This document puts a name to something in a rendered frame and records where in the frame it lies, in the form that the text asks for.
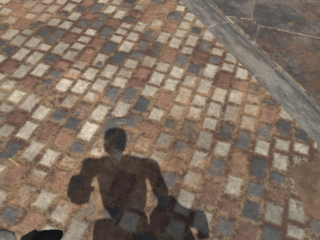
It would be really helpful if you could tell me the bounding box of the robot left hand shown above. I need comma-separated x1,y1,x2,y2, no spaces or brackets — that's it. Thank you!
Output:
20,229,63,240

